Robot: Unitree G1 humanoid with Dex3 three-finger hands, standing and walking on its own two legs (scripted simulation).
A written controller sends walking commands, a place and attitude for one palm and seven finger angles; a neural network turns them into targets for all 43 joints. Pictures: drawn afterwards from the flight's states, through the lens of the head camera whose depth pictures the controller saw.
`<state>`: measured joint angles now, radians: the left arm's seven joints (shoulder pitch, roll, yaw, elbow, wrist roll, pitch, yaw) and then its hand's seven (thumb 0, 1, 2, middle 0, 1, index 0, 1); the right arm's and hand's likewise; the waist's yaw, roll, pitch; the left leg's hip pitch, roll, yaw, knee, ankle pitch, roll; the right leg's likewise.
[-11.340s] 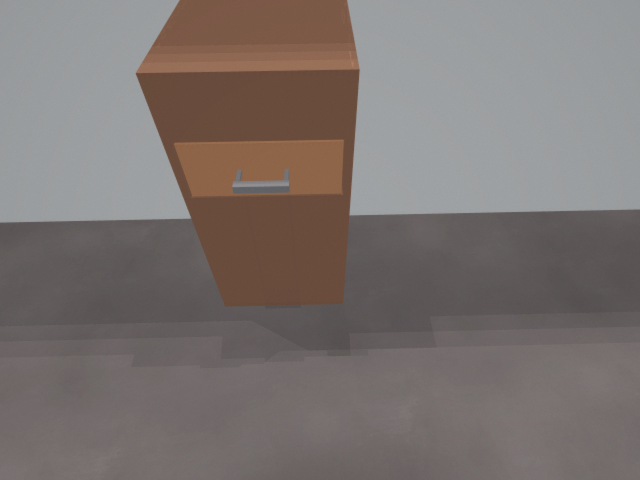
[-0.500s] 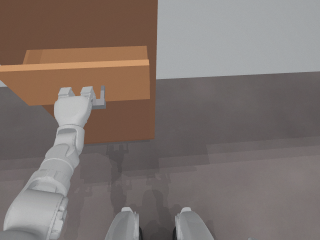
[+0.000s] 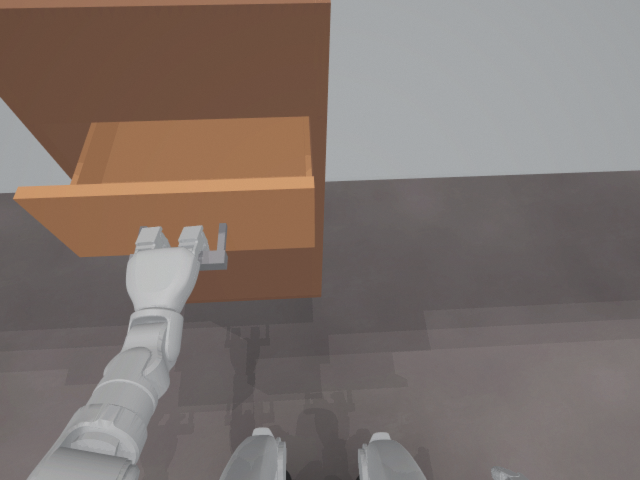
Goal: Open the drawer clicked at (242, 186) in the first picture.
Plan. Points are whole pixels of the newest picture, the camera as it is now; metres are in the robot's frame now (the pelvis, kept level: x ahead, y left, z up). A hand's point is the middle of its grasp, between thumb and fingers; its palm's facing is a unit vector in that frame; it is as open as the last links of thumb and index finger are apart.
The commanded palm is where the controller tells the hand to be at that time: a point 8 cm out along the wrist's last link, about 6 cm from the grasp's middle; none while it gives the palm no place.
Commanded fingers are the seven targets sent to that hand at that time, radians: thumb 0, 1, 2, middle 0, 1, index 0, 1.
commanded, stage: pull the drawer open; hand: left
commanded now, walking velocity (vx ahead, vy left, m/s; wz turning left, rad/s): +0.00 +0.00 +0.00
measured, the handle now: (181, 247) +0.43 +0.21 -0.04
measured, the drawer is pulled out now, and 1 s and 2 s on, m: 0.13 0.25 0.30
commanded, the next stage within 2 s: open the thumb to release the handle in 1.84 s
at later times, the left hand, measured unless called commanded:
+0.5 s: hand (174, 329) +0.32 +0.21 -0.06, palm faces -0.02 -0.05 -1.00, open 5.3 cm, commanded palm +0.28 +0.21 -0.01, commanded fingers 0.00 0.90 0.90 -0.40 -1.35 -0.40 -1.35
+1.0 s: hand (168, 376) +0.26 +0.20 -0.06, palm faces -0.02 -0.06 -1.00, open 5.4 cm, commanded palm +0.22 +0.20 -0.01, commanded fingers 0.00 0.90 0.90 -0.40 -1.35 -0.40 -1.35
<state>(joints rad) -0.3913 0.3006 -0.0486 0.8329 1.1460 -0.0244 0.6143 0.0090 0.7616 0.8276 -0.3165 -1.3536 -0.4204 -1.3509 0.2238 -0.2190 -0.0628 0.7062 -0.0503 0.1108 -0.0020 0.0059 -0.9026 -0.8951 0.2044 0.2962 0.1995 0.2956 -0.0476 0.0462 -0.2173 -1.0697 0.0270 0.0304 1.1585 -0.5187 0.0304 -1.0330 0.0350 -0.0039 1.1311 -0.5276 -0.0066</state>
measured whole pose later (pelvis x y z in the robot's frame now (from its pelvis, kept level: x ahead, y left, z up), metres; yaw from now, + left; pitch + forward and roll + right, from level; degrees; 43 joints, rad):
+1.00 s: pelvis +0.00 -0.01 +0.00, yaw +1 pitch +20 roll -1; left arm 0.08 0.25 -0.13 0.42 1.15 0.04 0.63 0.01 0.74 0.84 -0.32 -1.35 -0.42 -1.35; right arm 0.12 -0.21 -0.04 0.64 -0.05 0.09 -0.02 0.01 -0.90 -0.90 0.20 0.30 0.20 0.30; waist 0.01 0.04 -0.21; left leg -1.00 0.02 0.02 1.17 -0.52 0.01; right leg -0.96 0.03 -0.02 1.16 -0.55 -0.03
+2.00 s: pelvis +0.00 -0.02 -0.02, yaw +1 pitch +23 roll +0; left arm 0.39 0.27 -0.09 0.11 1.16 -0.05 0.65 0.01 0.73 0.78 -0.28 -1.35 -0.41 -1.34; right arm 0.10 -0.22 -0.02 0.56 -0.08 0.08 0.01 0.01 -0.90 -0.90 0.20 0.30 0.20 0.30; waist 0.04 0.04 -0.23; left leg -1.07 0.02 0.02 1.27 -0.59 0.00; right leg -1.05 0.03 -0.01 1.28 -0.62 -0.03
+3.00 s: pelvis -0.02 -0.02 -0.01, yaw +2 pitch +19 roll +0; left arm 0.20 0.26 -0.15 0.28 1.12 0.05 0.63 0.00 -0.49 0.30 -0.32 -1.22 -0.32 -1.20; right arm 0.10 -0.21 -0.02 0.64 -0.05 0.08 -0.05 0.01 -0.90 -0.90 0.20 0.30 0.20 0.30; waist 0.03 0.05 -0.20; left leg -1.02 0.01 0.00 1.21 -0.51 0.00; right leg -0.99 0.02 -0.03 1.21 -0.55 -0.03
